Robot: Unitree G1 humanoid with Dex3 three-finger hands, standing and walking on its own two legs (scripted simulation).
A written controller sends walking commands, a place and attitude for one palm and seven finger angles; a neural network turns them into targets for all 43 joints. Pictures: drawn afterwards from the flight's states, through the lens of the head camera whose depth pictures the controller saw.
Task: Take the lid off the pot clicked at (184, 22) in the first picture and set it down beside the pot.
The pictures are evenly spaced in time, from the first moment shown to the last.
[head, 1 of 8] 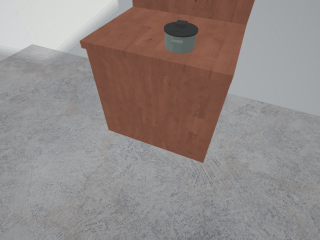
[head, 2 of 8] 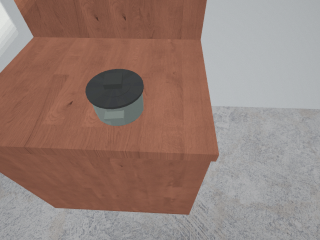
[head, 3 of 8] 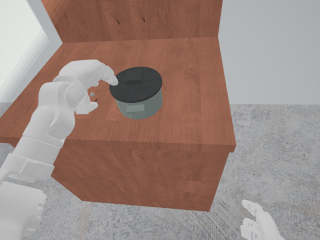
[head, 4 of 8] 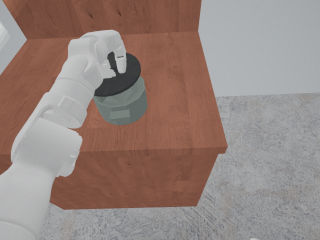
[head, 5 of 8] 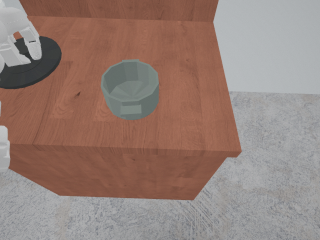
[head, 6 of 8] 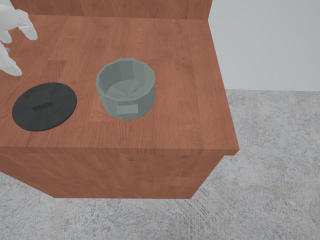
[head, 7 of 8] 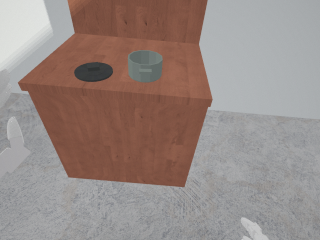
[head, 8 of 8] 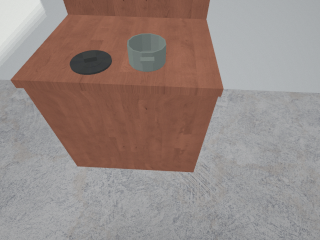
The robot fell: no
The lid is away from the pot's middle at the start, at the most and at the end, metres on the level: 0.00 0.26 0.23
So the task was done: yes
